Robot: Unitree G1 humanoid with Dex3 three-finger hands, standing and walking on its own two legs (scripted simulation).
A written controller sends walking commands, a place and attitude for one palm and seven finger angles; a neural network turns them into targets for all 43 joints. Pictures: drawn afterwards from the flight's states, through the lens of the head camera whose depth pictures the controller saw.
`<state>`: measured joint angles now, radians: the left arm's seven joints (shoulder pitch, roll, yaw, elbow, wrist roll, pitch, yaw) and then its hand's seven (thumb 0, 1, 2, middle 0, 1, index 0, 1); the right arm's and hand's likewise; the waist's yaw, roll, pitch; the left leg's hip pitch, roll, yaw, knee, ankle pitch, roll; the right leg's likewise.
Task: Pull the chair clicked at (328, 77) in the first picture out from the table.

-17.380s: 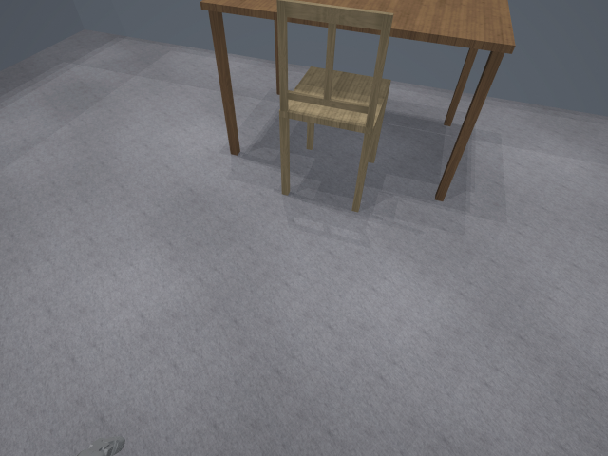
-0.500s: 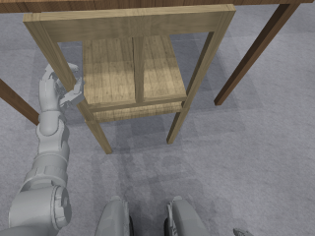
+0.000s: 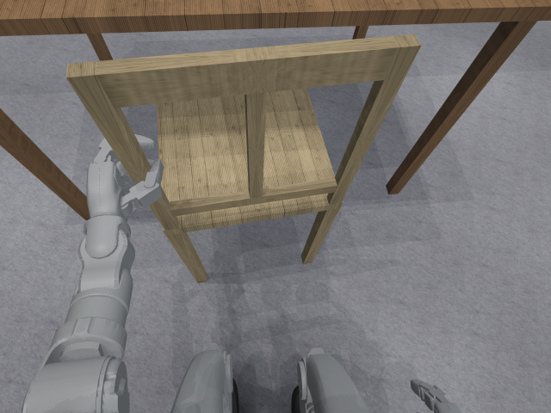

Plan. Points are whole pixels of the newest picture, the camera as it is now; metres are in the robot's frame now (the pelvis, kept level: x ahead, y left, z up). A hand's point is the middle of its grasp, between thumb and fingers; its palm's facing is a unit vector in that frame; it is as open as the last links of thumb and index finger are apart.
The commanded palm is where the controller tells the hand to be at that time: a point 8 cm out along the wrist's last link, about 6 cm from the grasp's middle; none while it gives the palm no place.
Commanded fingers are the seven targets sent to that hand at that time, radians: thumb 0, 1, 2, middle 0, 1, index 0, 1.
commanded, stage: step backward, pulling the chair out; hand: left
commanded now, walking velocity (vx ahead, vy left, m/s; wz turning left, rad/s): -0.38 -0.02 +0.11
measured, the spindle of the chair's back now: (255, 152) +0.49 +0.02 +0.01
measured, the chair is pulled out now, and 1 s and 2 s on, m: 0.04 0.18 0.31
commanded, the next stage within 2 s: none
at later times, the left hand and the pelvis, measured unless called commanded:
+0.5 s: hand (161, 221) +0.37 +0.14 +0.03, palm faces +0.04 -0.99 -0.13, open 5.7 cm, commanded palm +0.36 +0.19 +0.03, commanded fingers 0.00 0.90 0.90 -0.50 -1.45 -0.50 -1.45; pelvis -0.03 +0.01 +0.09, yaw -1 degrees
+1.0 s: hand (155, 296) +0.27 +0.14 +0.03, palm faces +0.02 -0.99 -0.16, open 5.7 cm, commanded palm +0.28 +0.19 +0.04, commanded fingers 0.00 0.90 0.90 -0.50 -1.45 -0.50 -1.45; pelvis -0.08 +0.01 +0.09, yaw +1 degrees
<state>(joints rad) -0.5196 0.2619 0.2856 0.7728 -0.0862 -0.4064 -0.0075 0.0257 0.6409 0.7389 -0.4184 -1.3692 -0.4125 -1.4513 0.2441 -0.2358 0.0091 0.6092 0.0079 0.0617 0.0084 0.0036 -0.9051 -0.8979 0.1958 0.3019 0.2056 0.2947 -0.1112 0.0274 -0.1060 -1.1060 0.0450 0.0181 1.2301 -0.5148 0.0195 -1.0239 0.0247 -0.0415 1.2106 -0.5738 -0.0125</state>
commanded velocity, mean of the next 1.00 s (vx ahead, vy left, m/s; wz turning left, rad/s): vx -0.38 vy -0.04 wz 0.11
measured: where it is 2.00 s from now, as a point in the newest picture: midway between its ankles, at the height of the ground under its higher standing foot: outside the picture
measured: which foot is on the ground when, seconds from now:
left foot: down 0.00-1.00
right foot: down 0.00-0.98, up 1.00-1.00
